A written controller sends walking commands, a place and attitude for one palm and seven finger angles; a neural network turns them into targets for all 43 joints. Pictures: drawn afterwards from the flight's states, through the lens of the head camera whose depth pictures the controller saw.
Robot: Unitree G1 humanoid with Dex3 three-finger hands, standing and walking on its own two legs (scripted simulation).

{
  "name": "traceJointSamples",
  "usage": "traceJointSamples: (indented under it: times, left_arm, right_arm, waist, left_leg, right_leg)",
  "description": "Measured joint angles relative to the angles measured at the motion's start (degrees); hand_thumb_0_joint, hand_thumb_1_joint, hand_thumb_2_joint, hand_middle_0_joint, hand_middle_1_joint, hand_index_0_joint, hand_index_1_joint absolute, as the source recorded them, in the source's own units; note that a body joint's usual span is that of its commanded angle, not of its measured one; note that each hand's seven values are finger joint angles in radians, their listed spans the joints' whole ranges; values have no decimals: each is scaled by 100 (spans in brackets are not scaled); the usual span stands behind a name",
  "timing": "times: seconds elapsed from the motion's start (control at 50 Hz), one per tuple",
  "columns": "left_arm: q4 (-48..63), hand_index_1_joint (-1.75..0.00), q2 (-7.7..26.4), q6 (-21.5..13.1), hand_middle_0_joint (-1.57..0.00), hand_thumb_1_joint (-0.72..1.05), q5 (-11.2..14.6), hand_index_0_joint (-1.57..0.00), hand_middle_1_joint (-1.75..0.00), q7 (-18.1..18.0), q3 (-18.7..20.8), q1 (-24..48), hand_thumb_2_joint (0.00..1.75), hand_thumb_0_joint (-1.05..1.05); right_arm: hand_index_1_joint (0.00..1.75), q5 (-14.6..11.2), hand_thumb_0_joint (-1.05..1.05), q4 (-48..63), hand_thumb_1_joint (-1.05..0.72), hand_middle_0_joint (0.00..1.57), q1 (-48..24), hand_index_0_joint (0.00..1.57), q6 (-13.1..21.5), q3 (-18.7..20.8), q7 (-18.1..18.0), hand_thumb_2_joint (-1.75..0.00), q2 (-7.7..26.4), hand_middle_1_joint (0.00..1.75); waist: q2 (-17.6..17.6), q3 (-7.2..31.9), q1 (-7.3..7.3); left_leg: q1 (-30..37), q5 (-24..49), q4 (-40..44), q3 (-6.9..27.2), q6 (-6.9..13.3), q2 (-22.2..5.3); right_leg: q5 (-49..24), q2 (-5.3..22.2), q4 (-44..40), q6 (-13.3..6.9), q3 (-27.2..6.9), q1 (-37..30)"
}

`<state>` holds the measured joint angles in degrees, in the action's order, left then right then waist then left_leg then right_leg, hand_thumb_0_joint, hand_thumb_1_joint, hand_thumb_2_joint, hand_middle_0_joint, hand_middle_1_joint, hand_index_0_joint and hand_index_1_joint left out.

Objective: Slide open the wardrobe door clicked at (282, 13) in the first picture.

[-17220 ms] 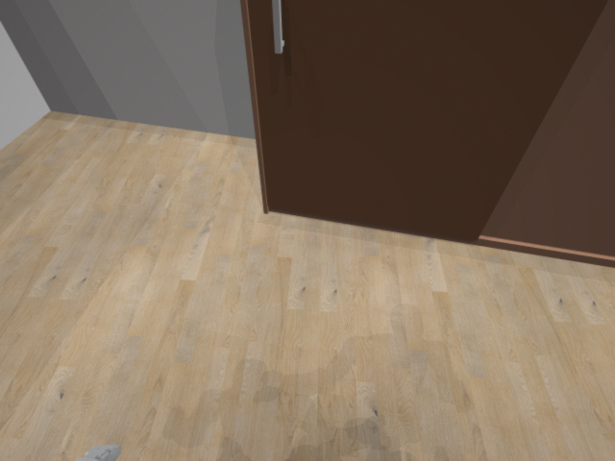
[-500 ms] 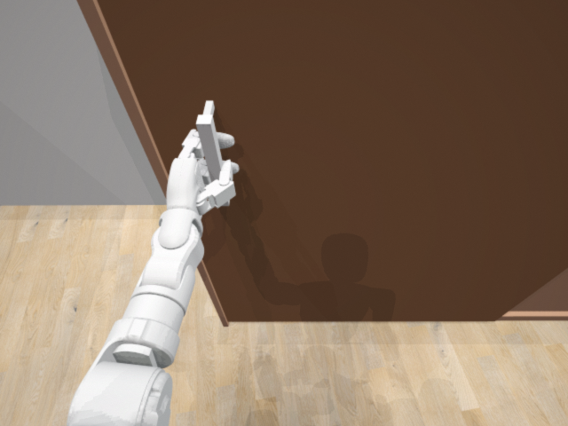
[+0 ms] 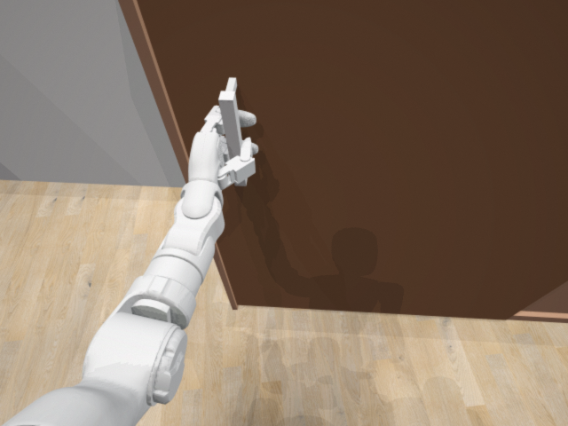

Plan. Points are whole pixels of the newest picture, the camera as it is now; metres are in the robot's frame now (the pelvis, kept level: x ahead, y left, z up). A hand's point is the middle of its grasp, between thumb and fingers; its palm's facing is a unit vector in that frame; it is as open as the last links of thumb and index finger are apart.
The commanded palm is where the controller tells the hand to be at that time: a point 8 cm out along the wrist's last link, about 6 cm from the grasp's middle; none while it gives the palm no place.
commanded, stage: tug the door sideways, standing still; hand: left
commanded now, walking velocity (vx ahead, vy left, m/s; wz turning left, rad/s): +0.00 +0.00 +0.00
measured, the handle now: (236, 136) +0.52 +0.07 +0.11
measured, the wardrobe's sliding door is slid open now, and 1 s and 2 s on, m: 0.00 0.00 0.19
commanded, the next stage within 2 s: step sideways, sliding the door along in 0.40 s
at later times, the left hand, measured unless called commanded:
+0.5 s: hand (250, 162) +0.46 +0.05 +0.11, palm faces -0.04 -1.00 -0.04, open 5.8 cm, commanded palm +0.44 +0.08 +0.11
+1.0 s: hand (252, 161) +0.46 +0.04 +0.11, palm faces +0.02 -0.99 -0.11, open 6.0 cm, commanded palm +0.44 +0.03 +0.11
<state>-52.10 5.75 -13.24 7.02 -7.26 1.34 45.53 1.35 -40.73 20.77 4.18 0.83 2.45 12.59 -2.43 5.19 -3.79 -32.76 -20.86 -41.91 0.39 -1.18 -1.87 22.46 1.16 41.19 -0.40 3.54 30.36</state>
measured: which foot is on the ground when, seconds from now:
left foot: down 0.00-1.00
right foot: down 0.00-1.00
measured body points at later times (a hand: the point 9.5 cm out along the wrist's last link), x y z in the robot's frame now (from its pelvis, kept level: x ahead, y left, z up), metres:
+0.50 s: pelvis -0.01 +0.00 +0.00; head +0.06 -0.01 +0.44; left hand +0.45 +0.10 +0.11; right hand +0.04 -0.24 -0.13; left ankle -0.01 +0.13 -0.71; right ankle -0.03 -0.11 -0.71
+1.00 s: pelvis +0.02 -0.05 +0.01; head +0.10 -0.07 +0.45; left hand +0.45 +0.10 +0.12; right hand +0.14 -0.29 -0.13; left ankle +0.02 +0.10 -0.70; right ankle -0.01 -0.11 -0.71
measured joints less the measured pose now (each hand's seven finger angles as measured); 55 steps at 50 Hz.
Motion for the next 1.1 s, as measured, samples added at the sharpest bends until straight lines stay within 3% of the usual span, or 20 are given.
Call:
traceJointSamples:
  times: [0.24, 0.52, 0.56, 0.62, 0.74, 0.82, 0.86, 0.92, 0.96, 0.98, 1.0, 1.02, 1.06, 1.1]
  left_arm:
    - [-361, -140, 70, -186, -31, 80, 69, -25, -140, -137, -145, 299, 82, 1]
    - [-441, -140, 32, -228, -31, 79, 90, -26, -139, -100, -225, 370, 82, 1]
    - [-339, -140, 95, -147, -32, 78, -33, -27, -138, 20, -96, 317, 81, 1]
    - [-211, -140, 223, 46, -34, 77, 6, -28, -134, 89, -143, 196, 81, 2]
    - [-4, -140, 428, 263, -35, 77, 203, -29, -130, 230, -186, 23, 80, 2]
    - [211, -140, 452, 381, -36, 77, 225, -27, -129, 206, -157, -87, 82, 2]
    - [306, -140, 390, 435, -36, 77, 187, -25, -129, 162, -120, -131, 83, 2]
    - [497, -140, 257, 573, -33, 78, 86, -24, -127, 105, -148, -94, 83, 2]
    - [742, -140, 212, 655, -32, 79, 35, -23, -127, 58, -250, -108, 84, 2]
    - [872, -140, 214, 660, -32, 79, 13, -22, -127, 43, -307, -145, 84, 2]
    - [1002, -140, 225, 655, -32, 79, 26, -22, -128, 20, -374, -204, 84, 2]
    - [1114, -140, 256, 646, -32, 79, 69, -21, -129, 15, -445, -254, 84, 2]
    - [1242, -140, 331, 644, -33, 79, 82, -19, -131, 42, -513, -272, 85, 1]
    - [1310, -140, 354, 644, -33, 79, 60, -18, -133, 46, -524, -299, 85, 1]
  right_arm:
    - [30, 31, 1, -251, -90, 20, 242, 20, 167, 12, 39, -90, 59, 30]
    - [30, 22, 1, -154, -90, 20, 30, 20, 282, 7, 43, -90, 82, 30]
    - [30, -128, 1, -141, -90, 20, -127, 20, 106, -40, -132, -90, 50, 30]
    - [30, -304, 1, -47, -90, 21, -295, 20, -139, -79, -489, -90, -16, 30]
    - [30, -287, 1, 54, -90, 21, -550, 20, -280, -107, -845, -90, -120, 30]
    - [30, -269, 1, 23, -90, 21, -620, 20, -335, -172, -865, -90, -164, 30]
    - [30, -305, 1, -56, -90, 21, -683, 20, -355, -169, -869, -90, -136, 30]
    - [30, -340, 1, -166, -90, 21, -824, 20, -357, -126, -910, -90, -97, 30]
    - [30, -310, 1, -156, -90, 21, -925, 20, -297, -110, -938, -90, -55, 30]
    - [30, -286, 1, -125, -90, 21, -975, 20, -267, -106, -951, -90, -19, 30]
    - [30, -270, 1, -54, -90, 21, -1004, 20, -244, -95, -958, -90, 56, 30]
    - [30, -264, 1, 15, -90, 21, -1042, 20, -237, -45, -925, -90, 116, 30]
    - [30, -287, 1, 94, -90, 21, -1192, 20, -306, 51, -756, -90, 130, 30]
    - [30, -281, 1, 158, -90, 20, -1291, 20, -342, 67, -644, -90, 124, 30]
  waist:
    - [-5, -31, -39]
    - [23, -17, 10]
    - [61, -205, 8]
    - [82, -453, 14]
    - [19, -885, 180]
    - [-103, -1127, 303]
    - [-238, -1207, 281]
    - [-93, -1375, 366]
    - [81, -1513, 465]
    - [137, -1557, 514]
    - [79, -1557, 571]
    - [14, -1551, 625]
    - [61, -1678, 707]
    - [50, -1760, 749]
  left_leg:
    - [-206, 13, -152, 37, 5, 11]
    - [-238, -7, -186, 43, 16, 27]
    - [18, 2, -78, -21, 28, 11]
    - [514, 63, 209, -129, 38, -18]
    - [1164, -130, 177, -290, -7, -176]
    - [1435, -278, 42, -186, -172, -304]
    - [1351, -164, -230, -109, -109, -401]
    - [1005, -698, -1217, -72, 12, -158]
    - [1011, -616, -921, -247, 50, -34]
    - [1140, -132, -353, -382, 83, -54]
    - [1334, 969, 294, -456, 179, -193]
    - [1464, 1076, 527, -474, 125, -302]
    - [1645, 445, 551, -505, -71, -370]
    - [1751, 181, 590, -428, -226, -448]
  right_leg:
    - [-5, 11, 143, -4, 28, 188]
    - [12, 25, 169, 10, 29, 211]
    - [-9, 10, 81, 30, -33, -4]
    - [-101, -22, -177, 47, -132, -440]
    - [40, -167, 463, -40, -194, -658]
    - [-121, -291, 75, -199, -50, -1067]
    - [45, -367, -113, -329, 123, -1283]
    - [1, -264, -336, -446, 245, -1484]
    - [-90, -167, -468, -467, 252, -1567]
    - [-145, -145, -393, -453, 249, -1519]
    - [-230, -207, -105, -353, 253, -1351]
    - [-51, -289, 486, -193, 166, -1087]
    - [441, -331, 1518, -104, -176, -703]
    - [595, -247, 1842, -57, -326, -485]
